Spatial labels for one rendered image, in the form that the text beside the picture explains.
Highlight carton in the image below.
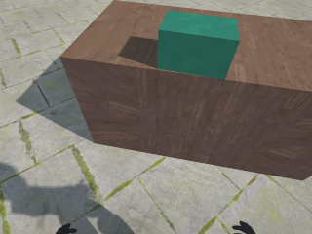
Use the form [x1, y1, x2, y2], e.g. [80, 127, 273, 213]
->
[157, 10, 240, 80]

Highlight right robot hand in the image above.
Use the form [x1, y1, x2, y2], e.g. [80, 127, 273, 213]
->
[232, 220, 255, 234]

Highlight pedestal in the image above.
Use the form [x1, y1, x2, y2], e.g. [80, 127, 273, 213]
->
[59, 0, 312, 181]

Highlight left robot hand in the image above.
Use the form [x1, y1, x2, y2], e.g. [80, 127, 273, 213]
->
[56, 223, 77, 234]

